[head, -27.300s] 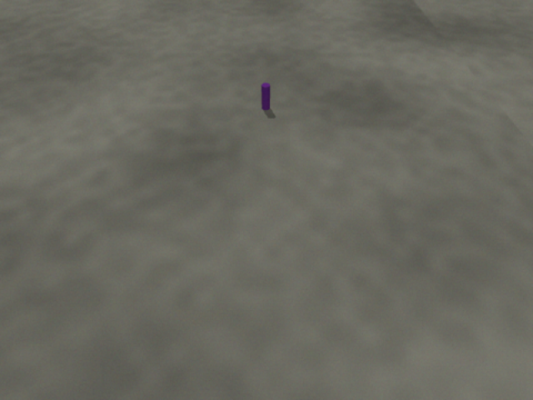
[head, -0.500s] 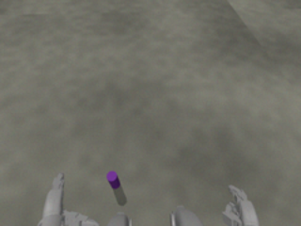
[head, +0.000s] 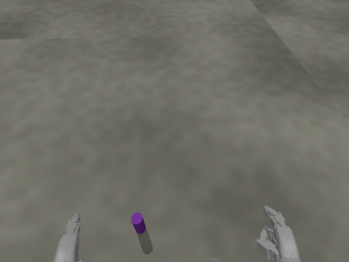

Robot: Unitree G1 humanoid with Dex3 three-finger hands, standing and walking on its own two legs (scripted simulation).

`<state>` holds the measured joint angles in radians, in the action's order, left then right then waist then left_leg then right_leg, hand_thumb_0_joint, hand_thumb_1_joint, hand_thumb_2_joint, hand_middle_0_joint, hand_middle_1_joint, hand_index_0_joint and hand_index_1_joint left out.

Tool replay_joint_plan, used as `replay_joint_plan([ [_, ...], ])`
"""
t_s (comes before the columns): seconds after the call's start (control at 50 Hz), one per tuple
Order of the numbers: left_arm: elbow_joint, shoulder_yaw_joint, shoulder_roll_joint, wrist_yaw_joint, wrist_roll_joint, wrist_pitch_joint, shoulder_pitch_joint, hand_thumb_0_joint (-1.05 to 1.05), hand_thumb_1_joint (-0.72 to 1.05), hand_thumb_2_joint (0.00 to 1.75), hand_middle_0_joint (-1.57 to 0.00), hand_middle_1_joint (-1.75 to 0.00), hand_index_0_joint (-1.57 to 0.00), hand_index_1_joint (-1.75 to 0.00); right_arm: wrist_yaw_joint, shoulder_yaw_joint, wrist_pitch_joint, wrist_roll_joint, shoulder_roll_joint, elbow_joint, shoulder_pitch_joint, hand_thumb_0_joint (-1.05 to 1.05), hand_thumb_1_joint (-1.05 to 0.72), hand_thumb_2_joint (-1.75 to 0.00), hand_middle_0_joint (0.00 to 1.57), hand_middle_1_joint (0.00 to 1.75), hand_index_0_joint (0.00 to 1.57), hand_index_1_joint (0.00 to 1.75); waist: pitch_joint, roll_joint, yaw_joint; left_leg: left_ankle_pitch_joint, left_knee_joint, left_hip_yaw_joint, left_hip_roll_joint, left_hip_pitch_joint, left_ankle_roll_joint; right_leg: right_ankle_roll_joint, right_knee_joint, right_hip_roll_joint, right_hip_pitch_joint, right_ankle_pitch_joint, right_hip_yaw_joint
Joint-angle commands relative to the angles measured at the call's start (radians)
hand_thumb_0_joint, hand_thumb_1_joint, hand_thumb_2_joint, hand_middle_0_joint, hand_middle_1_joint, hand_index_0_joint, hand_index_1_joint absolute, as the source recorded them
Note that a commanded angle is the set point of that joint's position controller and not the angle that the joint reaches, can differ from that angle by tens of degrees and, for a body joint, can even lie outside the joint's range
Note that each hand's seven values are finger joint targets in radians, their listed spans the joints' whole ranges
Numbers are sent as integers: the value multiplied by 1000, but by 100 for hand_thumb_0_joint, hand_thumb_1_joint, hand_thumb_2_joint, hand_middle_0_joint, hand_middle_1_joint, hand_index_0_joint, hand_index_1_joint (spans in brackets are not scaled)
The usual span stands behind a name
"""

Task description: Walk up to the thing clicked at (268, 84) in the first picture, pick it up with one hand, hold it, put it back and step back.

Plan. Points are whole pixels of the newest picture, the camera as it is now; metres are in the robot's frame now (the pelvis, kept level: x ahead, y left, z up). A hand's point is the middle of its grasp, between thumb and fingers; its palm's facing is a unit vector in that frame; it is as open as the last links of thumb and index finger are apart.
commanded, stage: home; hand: left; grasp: from the side
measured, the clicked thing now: (138, 223) +0.40 +0.17 -0.64
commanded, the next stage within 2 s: stand in 1.36 s
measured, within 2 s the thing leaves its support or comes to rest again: neither
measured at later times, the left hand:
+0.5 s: hand (99, 255) +0.16 +0.18 -0.06, palm faces +0.10 -0.95 -0.28, open 17.7 cm
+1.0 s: hand (100, 253) +0.17 +0.17 -0.06, palm faces +0.11 -0.95 -0.28, open 17.6 cm
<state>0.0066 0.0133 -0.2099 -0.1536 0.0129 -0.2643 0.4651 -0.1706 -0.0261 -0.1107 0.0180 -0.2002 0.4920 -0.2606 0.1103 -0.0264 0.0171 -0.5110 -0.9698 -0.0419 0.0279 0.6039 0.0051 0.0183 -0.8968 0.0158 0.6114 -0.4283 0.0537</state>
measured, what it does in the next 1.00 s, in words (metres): stands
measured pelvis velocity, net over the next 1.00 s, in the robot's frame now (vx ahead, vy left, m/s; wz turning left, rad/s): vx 0.00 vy -0.01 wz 0.00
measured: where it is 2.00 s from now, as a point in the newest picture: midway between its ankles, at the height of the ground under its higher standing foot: outside the picture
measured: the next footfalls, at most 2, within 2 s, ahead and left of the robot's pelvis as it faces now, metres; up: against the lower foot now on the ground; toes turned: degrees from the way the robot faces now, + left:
none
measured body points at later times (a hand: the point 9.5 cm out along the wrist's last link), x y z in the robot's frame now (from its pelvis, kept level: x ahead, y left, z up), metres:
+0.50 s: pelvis +0.00 +0.00 +0.00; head +0.02 +0.00 +0.45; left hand +0.16 +0.23 -0.04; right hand +0.15 -0.25 -0.07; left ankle -0.01 +0.12 -0.69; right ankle +0.01 -0.14 -0.69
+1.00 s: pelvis +0.00 -0.01 +0.00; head +0.02 +0.00 +0.45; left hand +0.16 +0.22 -0.04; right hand +0.16 -0.25 -0.07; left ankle -0.01 +0.12 -0.69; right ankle +0.01 -0.14 -0.69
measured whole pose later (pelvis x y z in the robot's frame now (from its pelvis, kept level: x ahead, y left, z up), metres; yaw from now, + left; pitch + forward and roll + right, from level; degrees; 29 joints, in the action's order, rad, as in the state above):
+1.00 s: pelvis +0.00 -0.01 +0.00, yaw +0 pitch +8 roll -2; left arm -0.02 0.01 -0.20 -0.14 0.01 -0.26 0.46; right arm -0.18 -0.02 -0.13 0.01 -0.20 0.53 -0.27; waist 0.10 -0.03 0.02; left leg -0.50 -0.95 -0.04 0.03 0.58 0.01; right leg 0.01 -0.89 0.01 0.60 -0.42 0.05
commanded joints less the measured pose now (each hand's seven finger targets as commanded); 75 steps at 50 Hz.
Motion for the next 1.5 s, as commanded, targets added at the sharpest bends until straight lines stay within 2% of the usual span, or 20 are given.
replay_joint_plan([
  [0.0, 176, -52, -91, -10, -12, 51, -26, 0, -59, 3, -4, -5, -4, -5, -10, 50, -58, -5, -127, -143, 47, 0, -90, -90, 20, 30, 20, 30, 94, -38, 8, 283, 183, 17, -20, -49, 2, -29, 115, -35, -116, 204, 25],
  [0.1, 161, -56, -93, -6, -15, 53, -9, 0, -61, 2, -4, -4, -4, -4, -12, 50, -57, -9, -123, -143, 41, 0, -90, -90, 20, 30, 20, 30, 112, -10, 9, 323, 160, 28, -23, -49, -2, -26, 121, -32, -135, 251, 20],
  [0.14, 161, -57, -93, -7, -15, 56, -19, 0, -61, 2, -4, -4, -4, -4, -10, 50, -59, -7, -123, -143, 52, 0, -90, -90, 20, 30, 20, 30, 94, -13, 1, 290, 176, 25, -21, -40, -1, -28, 125, -35, -127, 216, 23],
  [0.22, 159, -51, -85, -3, -15, 56, -25, 0, -61, 2, -4, -5, -4, -5, -11, 52, -65, -7, -124, -139, 47, 0, -90, -90, 20, 30, 20, 30, 100, -10, 11, 289, 184, 20, -16, -53, 0, -29, 120, -37, -123, 208, 25],
  [0.24, 168, -64, -103, -7, -13, 56, -34, 0, -61, 2, -4, -5, -4, -5, -9, 51, -64, -4, -127, -138, 48, 0, -90, -90, 20, 30, 20, 30, 77, -26, -3, 264, 189, 22, -19, -41, -1, -30, 128, -35, -114, 186, 24],
  [0.3, 160, -45, -80, -2, -14, 59, -36, 0, -59, 3, -5, -5, -5, -5, -8, 51, -68, -6, -123, -139, 50, 0, -90, -90, 20, 30, 20, 30, 80, -7, 8, 236, 191, 25, -18, -44, -4, -27, 134, -35, -114, 169, 19],
  [0.32, 165, -60, -95, -3, -13, 61, -36, 0, -61, 2, -4, -5, -4, -5, -9, 50, -67, -6, -122, -140, 51, 0, -90, -90, 20, 30, 20, 30, 92, -20, 5, 238, 186, 28, -23, -42, -5, -27, 139, -33, -115, 174, 17],
  [0.42, 155, -52, -86, 1, -14, 58, -36, 0, -59, 3, -5, -5, -4, -5, -10, 52, -71, -6, -126, -138, 48, 0, -90, -90, 20, 30, 20, 30, 75, 8, 8, 208, 191, 28, -22, -31, -8, -26, 143, -33, -111, 148, 17],
  [0.62, 165, -61, -93, 1, -15, 54, -36, 0, -59, 3, -4, -5, -4, -5, -16, 52, -79, -8, -123, -125, 43, 0, -90, -90, 20, 30, 20, 30, 120, -5, 11, 267, 169, 35, -26, -57, -8, -23, 138, -26, -133, 209, 9],
  [0.66, 150, -54, -87, 3, -14, 57, -37, 0, -60, 3, -4, -5, -4, -5, -14, 50, -77, -8, -121, -125, 53, 0, -90, -90, 20, 30, 20, 30, 77, 3, 9, 246, 172, 35, -26, -38, -10, -23, 144, -26, -117, 187, 11],
  [0.76, 156, -54, -83, 5, -13, 54, -28, 0, -59, 3, -4, -5, -4, -5, -16, 54, -77, -8, -125, -125, 49, 0, -90, -90, 20, 30, 20, 30, 104, -6, 7, 262, 176, 35, -25, -56, -8, -25, 140, -26, -126, 201, 11],
  [0.8, 160, -64, -97, 4, -13, 55, -45, 0, -60, 2, -4, -5, -4, -5, -16, 51, -77, -7, -123, -126, 51, 0, -90, -90, 20, 30, 20, 30, 72, 4, 4, 238, 174, 37, -28, -35, -10, -21, 151, -23, -117, 182, 10],
  [0.9, 158, -60, -89, 6, -14, 54, -31, 0, -59, 3, -4, -5, -4, -5, -20, 53, -79, -9, -123, -127, 47, 0, -90, -90, 20, 30, 20, 30, 108, 11, 7, 288, 163, 40, -26, -57, -10, -21, 141, -22, -138, 236, 8],
  [1.0, 162, -52, -84, 5, -12, 55, -48, 0, -59, 3, -4, -5, -4, -5, -14, 51, -78, -8, -123, -122, 52, 0, -90, -90, 20, 30, 20, 30, 81, -20, 6, 262, 183, 31, -24, -54, -5, -26, 138, -28, -119, 197, 16],
  [1.08, 165, -60, -91, 3, -13, 54, -29, 0, -60, 3, -4, -5, -4, -5, -17, 54, -77, -9, -124, -124, 46, 0, -90, -90, 20, 30, 20, 30, 111, -17, 1, 292, 177, 30, -23, -61, -4, -28, 131, -28, -137, 222, 17],
  [1.12, 160, -47, -81, 7, -12, 51, -19, 0, -59, 3, -4, -5, -4, -5, -14, 49, -75, -7, -121, -131, 52, 0, -90, -90, 20, 30, 20, 30, 94, -2, 3, 289, 175, 30, -22, -58, -6, -26, 135, -28, -126, 222, 17],
  [1.14, 163, -60, -90, 6, -12, 52, -39, 0, -59, 4, -5, -5, -5, -5, -16, 53, -77, -8, -123, -126, 43, 0, -90, -90, 20, 30, 20, 30, 96, 5, 10, 286, 167, 35, -25, -55, -8, -23, 141, -25, -128, 224, 12],
  [1.28, 159, -55, -88, 4, -11, 50, -33, 0, -59, 3, -4, -5, -4, -5, -14, 51, -80, -8, -123, -121, 50, 0, -90, -90, 20, 30, 20, 30, 82, -13, -1, 278, 186, 25, -20, -53, -3, -29, 132, -29, -123, 202, 22],
  [1.44, 150, -52, -82, 3, -13, 51, -37, 0, -55, 5, -5, -6, -5, -6, -14, 51, -81, -8, -124, -119, 46, 0, -90, -90, 20, 30, 20, 30, 67, -12, 4, 256, 191, 27, -19, -53, -3, -27, 135, -29, -111, 183, 20],
  [1.48, 154, -57, -86, 5, -14, 52, -31, 0, -39, 21, -20, -22, -20, -22, -15, 53, -83, -10, -124, -124, 43, 0, -90, -90, 20, 30, 20, 30, 92, -10, 4, 264, 183, 30, -20, -58, -4, -27, 136, -28, -122, 195, 17],
])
